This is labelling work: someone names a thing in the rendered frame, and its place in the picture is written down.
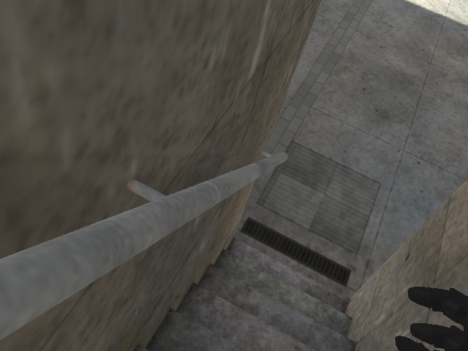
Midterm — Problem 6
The right robot hand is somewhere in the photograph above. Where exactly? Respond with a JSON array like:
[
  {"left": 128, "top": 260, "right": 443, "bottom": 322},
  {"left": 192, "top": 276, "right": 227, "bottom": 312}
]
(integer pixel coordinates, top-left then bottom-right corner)
[{"left": 395, "top": 287, "right": 468, "bottom": 351}]

